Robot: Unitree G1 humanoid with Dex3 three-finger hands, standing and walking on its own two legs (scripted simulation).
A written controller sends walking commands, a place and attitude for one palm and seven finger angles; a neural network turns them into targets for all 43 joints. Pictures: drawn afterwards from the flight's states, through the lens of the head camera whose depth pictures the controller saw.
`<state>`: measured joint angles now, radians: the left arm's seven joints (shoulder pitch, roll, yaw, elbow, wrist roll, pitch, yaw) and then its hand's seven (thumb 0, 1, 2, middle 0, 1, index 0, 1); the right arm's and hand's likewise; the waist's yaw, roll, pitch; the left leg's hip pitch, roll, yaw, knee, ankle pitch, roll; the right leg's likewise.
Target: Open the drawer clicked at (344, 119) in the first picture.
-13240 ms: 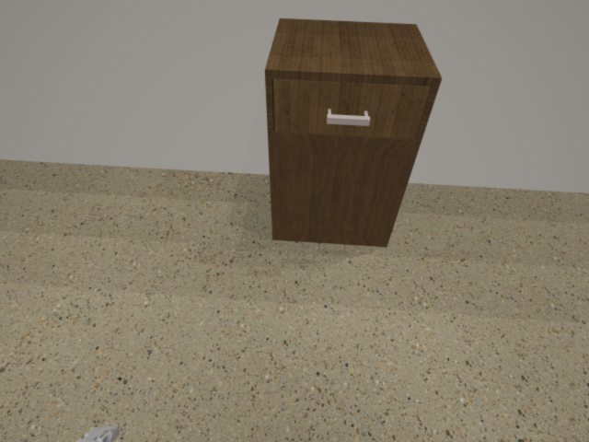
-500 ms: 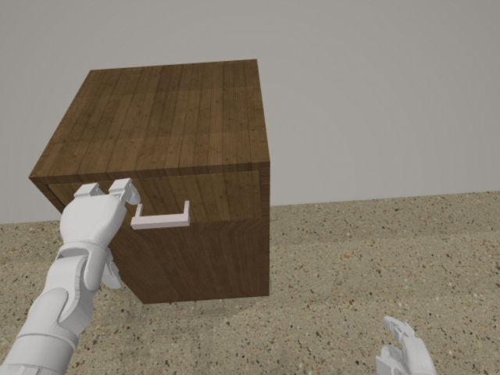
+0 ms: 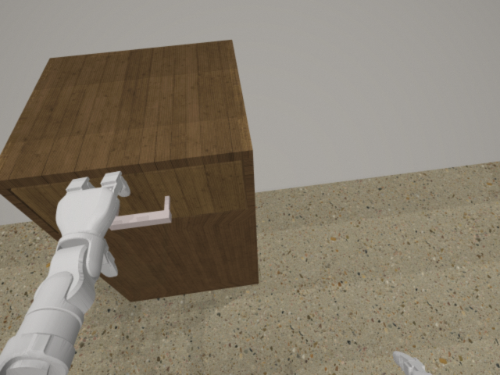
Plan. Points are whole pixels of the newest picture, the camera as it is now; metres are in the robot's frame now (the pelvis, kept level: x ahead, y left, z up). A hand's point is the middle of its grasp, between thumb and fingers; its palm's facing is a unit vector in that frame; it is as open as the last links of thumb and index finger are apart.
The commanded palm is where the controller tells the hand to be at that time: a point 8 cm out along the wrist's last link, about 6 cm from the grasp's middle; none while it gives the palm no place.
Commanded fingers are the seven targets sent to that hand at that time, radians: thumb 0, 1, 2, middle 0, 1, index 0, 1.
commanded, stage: move the hooked fingers above the handle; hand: left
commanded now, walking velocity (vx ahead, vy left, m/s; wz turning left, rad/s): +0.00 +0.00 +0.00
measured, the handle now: (141, 212) +0.44 +0.28 -0.09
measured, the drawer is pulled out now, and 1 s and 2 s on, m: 0.00 0.00 0.00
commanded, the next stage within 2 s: none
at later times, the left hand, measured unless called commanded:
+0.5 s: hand (116, 222) +0.38 +0.29 -0.02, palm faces -0.04 -0.03 -1.00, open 13.8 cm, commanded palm +0.36 +0.28 +0.03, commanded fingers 0.00 -0.50 0.30 -0.30 -1.20 -0.30 -1.20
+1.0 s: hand (115, 220) +0.39 +0.30 -0.03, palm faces -0.05 -0.01 -1.00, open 13.8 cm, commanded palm +0.37 +0.28 +0.02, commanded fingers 0.00 -0.50 0.30 -0.30 -1.20 -0.30 -1.20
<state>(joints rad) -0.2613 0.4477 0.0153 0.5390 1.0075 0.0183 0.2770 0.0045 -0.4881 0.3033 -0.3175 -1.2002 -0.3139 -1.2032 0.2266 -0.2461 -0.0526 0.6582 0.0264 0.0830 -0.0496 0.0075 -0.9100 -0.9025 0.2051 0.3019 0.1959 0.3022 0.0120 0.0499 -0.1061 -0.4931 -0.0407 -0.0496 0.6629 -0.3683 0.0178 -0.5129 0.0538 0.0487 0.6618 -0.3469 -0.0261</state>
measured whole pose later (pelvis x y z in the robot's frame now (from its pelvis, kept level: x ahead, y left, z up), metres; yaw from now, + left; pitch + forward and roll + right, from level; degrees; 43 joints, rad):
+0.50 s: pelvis -0.01 +0.02 -0.01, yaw +0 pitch +16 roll -1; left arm -0.43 0.42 0.01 0.79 1.06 0.01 0.39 0.00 -0.49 0.30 -0.32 -1.20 -0.31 -1.20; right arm 0.27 -0.23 -0.05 0.67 0.00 0.09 -0.02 0.01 -0.91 -0.90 0.21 0.30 0.20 0.30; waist -0.03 0.05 -0.14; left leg -0.65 -0.05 -0.04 0.78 -0.40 0.04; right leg -0.66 0.05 0.05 0.75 -0.37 0.00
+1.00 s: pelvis -0.01 +0.01 -0.02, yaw -1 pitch +19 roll -1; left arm -0.50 0.47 0.06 0.93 1.06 -0.01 0.44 0.00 -0.49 0.30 -0.33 -1.21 -0.32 -1.21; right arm 0.30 -0.25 -0.06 0.70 0.00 0.11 -0.02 0.00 -0.91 -0.90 0.21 0.30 0.20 0.30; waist -0.05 0.05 -0.16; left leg -0.75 -0.04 -0.04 0.85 -0.42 0.03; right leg -0.75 0.07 0.05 0.81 -0.38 -0.01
